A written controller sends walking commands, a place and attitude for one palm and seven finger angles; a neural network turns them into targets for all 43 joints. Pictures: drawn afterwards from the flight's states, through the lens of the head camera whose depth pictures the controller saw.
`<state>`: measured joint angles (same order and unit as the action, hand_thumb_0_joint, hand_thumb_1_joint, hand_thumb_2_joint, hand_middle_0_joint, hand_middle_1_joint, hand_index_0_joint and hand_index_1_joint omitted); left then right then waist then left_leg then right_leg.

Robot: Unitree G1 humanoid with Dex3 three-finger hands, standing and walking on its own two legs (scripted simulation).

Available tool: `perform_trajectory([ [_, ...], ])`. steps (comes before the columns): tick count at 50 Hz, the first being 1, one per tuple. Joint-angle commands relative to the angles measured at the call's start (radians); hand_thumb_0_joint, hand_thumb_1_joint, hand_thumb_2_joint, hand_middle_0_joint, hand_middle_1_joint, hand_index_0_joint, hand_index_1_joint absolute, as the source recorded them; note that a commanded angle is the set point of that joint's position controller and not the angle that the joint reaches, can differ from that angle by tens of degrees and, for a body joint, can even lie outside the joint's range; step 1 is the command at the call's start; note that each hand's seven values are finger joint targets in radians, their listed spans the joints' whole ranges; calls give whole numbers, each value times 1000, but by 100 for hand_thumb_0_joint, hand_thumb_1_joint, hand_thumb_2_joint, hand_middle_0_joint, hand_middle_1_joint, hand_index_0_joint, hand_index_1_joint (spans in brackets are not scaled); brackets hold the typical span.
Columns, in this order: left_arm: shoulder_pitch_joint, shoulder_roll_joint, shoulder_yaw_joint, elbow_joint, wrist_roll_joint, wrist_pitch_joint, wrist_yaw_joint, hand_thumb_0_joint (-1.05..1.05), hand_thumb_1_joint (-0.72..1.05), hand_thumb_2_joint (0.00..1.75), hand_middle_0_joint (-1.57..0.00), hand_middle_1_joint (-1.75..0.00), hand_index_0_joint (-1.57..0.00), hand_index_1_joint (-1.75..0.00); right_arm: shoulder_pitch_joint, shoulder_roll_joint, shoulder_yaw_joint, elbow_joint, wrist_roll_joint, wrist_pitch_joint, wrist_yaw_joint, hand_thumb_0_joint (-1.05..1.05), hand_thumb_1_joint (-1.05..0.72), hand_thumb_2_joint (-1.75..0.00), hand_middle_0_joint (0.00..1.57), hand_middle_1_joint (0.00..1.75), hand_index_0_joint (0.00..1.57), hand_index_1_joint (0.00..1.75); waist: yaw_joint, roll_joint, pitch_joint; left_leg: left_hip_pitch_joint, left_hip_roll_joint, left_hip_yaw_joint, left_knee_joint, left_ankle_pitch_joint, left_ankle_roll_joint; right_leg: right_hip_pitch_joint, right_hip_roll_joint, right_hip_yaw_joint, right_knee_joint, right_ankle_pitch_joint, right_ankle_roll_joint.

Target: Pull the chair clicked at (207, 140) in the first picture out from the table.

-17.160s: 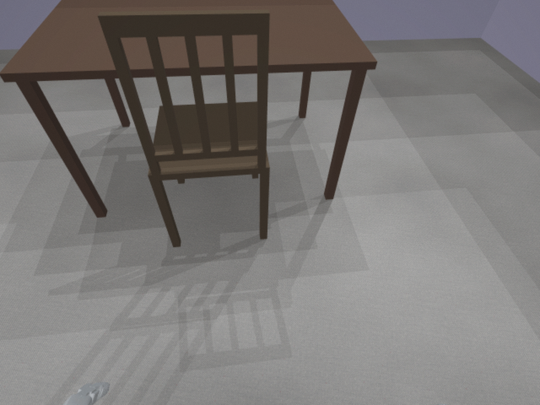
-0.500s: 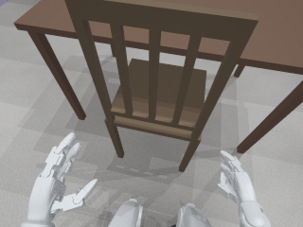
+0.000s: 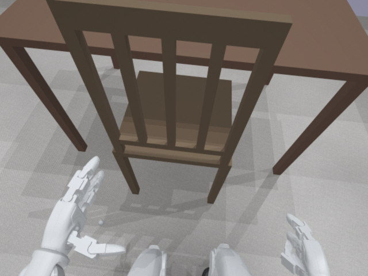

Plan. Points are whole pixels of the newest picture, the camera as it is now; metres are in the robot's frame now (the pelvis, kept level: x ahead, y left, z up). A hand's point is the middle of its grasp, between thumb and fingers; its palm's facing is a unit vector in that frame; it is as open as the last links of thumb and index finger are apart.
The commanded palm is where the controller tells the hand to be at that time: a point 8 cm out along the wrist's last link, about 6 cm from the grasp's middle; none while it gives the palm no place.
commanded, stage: raise the hand toward the chair's back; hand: left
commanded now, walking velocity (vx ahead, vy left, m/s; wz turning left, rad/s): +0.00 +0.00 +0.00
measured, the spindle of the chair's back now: (170, 104) +0.50 +0.06 +0.04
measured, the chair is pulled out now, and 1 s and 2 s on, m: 0.00 0.00 0.00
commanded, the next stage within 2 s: aim the fingers beside a spindle in 0.98 s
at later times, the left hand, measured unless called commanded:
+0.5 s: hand (73, 193) +0.26 +0.21 +0.08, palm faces -0.01 -1.00 -0.09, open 16.9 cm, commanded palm +0.23 +0.26 +0.06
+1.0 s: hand (83, 200) +0.25 +0.20 +0.06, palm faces -0.09 -0.99 -0.06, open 16.9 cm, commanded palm +0.23 +0.26 +0.06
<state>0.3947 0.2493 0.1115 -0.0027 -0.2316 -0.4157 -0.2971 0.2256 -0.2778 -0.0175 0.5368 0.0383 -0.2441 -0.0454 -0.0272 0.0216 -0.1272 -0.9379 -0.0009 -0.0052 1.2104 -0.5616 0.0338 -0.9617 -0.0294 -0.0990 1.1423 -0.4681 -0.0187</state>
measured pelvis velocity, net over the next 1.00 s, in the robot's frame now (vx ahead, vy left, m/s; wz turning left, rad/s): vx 0.01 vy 0.00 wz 0.00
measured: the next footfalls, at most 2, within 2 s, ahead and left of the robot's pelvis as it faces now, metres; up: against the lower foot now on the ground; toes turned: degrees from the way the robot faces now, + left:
none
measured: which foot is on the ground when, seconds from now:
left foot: down 0.00-1.00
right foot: down 0.00-1.00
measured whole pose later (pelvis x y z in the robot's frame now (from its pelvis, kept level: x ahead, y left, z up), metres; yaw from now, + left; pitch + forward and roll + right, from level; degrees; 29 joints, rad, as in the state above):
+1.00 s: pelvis +0.01 +0.00 +0.02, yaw +0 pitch +15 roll -2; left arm 0.28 0.29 0.22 0.13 -0.29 -0.37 -0.38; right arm 0.24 -0.25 0.02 0.54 0.03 -0.24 -0.03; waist -0.02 0.03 -0.12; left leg -0.82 0.00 0.00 1.09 -0.53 0.03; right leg -0.85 -0.02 -0.10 1.02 -0.43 -0.02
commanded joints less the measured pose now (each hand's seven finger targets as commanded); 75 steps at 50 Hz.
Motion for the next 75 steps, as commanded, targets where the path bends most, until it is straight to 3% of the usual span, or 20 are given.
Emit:
perform_trajectory([
  [1,-15,167,176,-329,-62,-62,31,0,-43,33,-7,-9,-7,-9,-31,-93,-44,-180,2,-58,-10,0,-90,-90,20,30,20,30,45,84,-332,217,-7,-52,-265,314,-20,299,27,36,-188,148,-12],
  [3,1,146,189,-324,-68,-65,73,0,-48,31,-6,-8,-6,-8,-29,-80,-41,-173,-1,-49,-6,0,-90,-90,20,30,20,30,47,87,-310,237,-6,-53,-270,378,-31,310,31,23,-183,203,-14],
  [5,-17,100,151,-245,-61,-62,85,0,-50,30,-6,-8,-6,-8,-32,-80,-37,-161,-5,-40,1,0,-90,-90,20,30,20,30,20,50,-236,205,-4,-49,-263,341,-29,271,33,19,-193,186,-8],
  [9,-71,75,65,-79,-19,-30,14,0,-50,30,-6,-8,-6,-8,-33,-111,-31,-161,0,-27,5,0,-90,-90,20,30,20,30,-24,-5,-123,134,-3,-48,-259,231,-21,206,31,27,-214,110,-8],
  [13,-149,158,117,-111,-33,0,-67,0,-50,30,-6,-8,-6,-8,-19,-127,-28,-181,8,-33,-5,0,-90,-90,20,30,20,30,-13,11,-221,184,-7,-46,-268,252,-13,270,29,45,-236,137,-9],
  [17,-169,245,249,-229,-78,-36,-43,0,-50,30,-6,-8,-6,-8,-8,-110,-26,-166,-3,-45,-10,0,-90,-90,20,30,20,30,25,57,-329,268,-2,-53,-268,417,-26,350,35,38,-215,273,-11],
  [21,-166,167,218,-155,-86,-68,-9,0,-50,30,-6,-8,-6,-8,-12,-97,-23,-131,-6,-47,0,0,-90,-90,20,30,20,30,9,67,-237,252,1,-58,-275,413,-39,296,35,20,-211,250,-11],
  [25,-174,140,161,-2,-62,-18,-60,0,-50,30,-6,-8,-6,-8,-15,-124,-26,-134,3,-36,4,0,-90,-90,20,30,20,30,-12,25,-168,191,-4,-49,-290,294,-29,261,31,23,-235,161,-8],
  [29,-175,184,179,-43,-77,21,-112,0,-50,30,-6,-8,-6,-8,-11,-137,-32,-160,12,-44,-1,0,-90,-90,20,30,20,30,3,17,-246,217,-9,-44,-303,306,-18,335,28,44,-264,185,-7],
  [33,-187,246,265,-165,-98,-38,-65,0,-50,30,-6,-8,-6,-8,2,-119,-32,-151,-3,-59,2,0,-90,-90,20,30,20,30,30,55,-316,262,-7,-49,-299,416,-28,380,33,42,-240,271,-9],
  [39,-174,160,204,-37,-72,-85,-20,0,-50,30,-6,-8,-6,-8,-6,-116,-31,-118,-9,-55,18,0,-90,-90,20,30,20,30,-3,52,-181,206,-3,-45,-292,318,-31,267,32,25,-230,174,-9],
  [43,-169,159,163,-5,-63,-32,-78,0,-50,30,-6,-8,-6,-8,-7,-133,-31,-144,4,-47,15,0,-90,-90,20,30,20,30,-7,33,-196,193,-7,-38,-305,259,-19,296,28,43,-259,133,-8],
  [48,-209,230,239,-143,-96,-48,-77,0,-50,30,-6,-8,-6,-8,-2,-123,-29,-151,-3,-59,3,0,-90,-90,20,30,20,30,10,30,-302,238,-6,-44,-295,353,-18,371,32,52,-252,228,-4],
  [52,-200,191,236,-89,-99,-89,-40,0,-50,30,-6,-8,-6,-8,-10,-113,-25,-120,-8,-64,7,0,-90,-90,20,30,20,30,4,29,-226,216,-3,-50,-286,339,-26,310,37,35,-235,201,-7],
  [55,-214,136,166,-9,-77,-73,-54,0,-50,30,-6,-8,-6,-8,-15,-122,-22,-122,-5,-58,11,0,-90,-90,20,30,20,30,-15,30,-163,182,-4,-46,-290,260,-24,256,31,34,-238,131,-7],
  [60,-315,139,106,-29,-56,-36,-90,0,-50,30,-6,-8,-6,-8,-6,-136,-23,-137,0,-61,5,0,-90,-90,20,30,20,30,-25,41,-223,188,-6,-47,-278,232,-14,255,24,51,-242,109,-6],
  [63,-374,193,162,-83,-56,-58,-57,0,-50,30,-6,-8,-6,-8,3,-131,-24,-129,-10,-66,0,0,-90,-90,20,30,20,30,-9,37,-285,205,-3,-58,-271,281,-17,276,26,51,-222,144,-7],
  [67,-370,215,213,-50,-50,-95,3,0,-50,30,-6,-8,-6,-8,-2,-121,-20,-115,-18,-61,7,0,-90,-90,20,30,20,30,10,46,-285,187,-4,-53,-263,310,-24,280,26,47,-198,165,-10],
  [69,-361,176,193,7,-47,-90,12,0,-50,30,-6,-8,-6,-8,-4,-119,-20,-112,-16,-52,15,0,-90,-90,20,30,20,30,3,41,-269,174,-4,-47,-261,309,-27,264,25,44,-193,174,-9],
  [75,-390,157,153,126,-42,-33,-46,0,-50,30,-6,-8,-6,-8,0,-135,-23,-126,-3,-23,17,0,-90,-90,20,30,20,30,-10,-16,-264,99,-10,-23,-244,248,-14,286,20,73,-212,153,-4],
])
